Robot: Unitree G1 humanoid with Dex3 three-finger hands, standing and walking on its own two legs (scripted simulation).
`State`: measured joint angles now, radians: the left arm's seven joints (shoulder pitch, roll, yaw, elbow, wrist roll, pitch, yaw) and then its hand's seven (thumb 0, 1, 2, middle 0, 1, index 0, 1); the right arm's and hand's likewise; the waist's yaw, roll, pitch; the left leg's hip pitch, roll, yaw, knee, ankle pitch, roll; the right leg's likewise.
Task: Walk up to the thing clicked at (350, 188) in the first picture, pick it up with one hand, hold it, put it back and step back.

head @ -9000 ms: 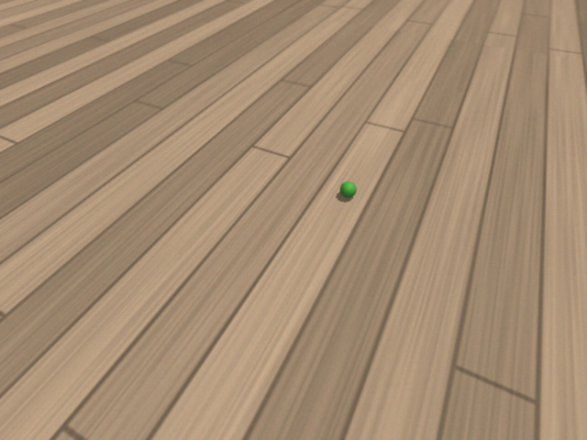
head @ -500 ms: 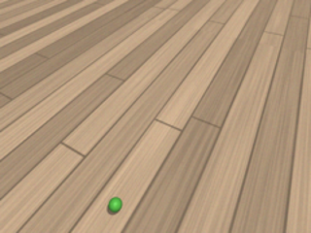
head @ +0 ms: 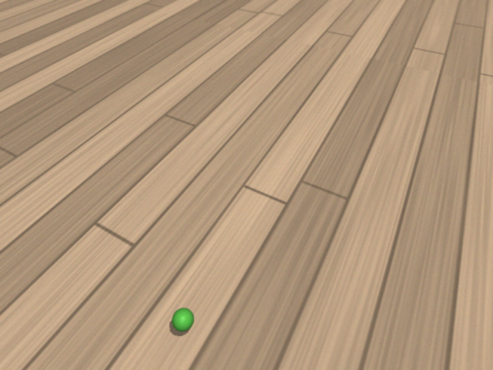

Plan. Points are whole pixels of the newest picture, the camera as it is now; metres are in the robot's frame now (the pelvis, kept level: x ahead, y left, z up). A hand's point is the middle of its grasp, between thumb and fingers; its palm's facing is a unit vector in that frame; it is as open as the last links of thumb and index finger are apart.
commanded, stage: walk up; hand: left
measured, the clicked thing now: (183, 319) +0.42 +0.27 -0.73
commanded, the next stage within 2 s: stand in 0.94 s
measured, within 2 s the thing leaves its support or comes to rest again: neither
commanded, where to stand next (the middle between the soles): +0.03 +0.03 m, yaw +0 degrees
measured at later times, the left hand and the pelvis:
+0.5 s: hand out of the picture +0.12 +0.26 -0.15, palm faces -0.05 -0.94 -0.35, open 7.4 cm; pelvis +0.01 +0.00 +0.00, yaw -1 degrees
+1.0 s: hand out of the picture +0.11 +0.26 -0.15, palm faces -0.06 -0.94 -0.34, open 7.4 cm; pelvis +0.01 +0.00 +0.00, yaw -1 degrees
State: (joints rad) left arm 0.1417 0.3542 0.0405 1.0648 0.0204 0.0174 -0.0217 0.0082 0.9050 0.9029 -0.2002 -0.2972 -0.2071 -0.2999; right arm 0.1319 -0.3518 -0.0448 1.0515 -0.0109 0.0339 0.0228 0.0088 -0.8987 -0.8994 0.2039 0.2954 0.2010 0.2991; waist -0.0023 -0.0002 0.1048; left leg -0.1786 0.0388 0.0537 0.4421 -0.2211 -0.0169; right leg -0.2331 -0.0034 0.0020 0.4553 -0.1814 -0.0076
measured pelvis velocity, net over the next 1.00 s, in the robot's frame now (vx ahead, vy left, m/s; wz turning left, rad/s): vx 0.01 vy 0.00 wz -0.02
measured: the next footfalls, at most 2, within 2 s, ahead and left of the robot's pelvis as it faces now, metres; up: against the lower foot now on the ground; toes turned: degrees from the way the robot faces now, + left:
none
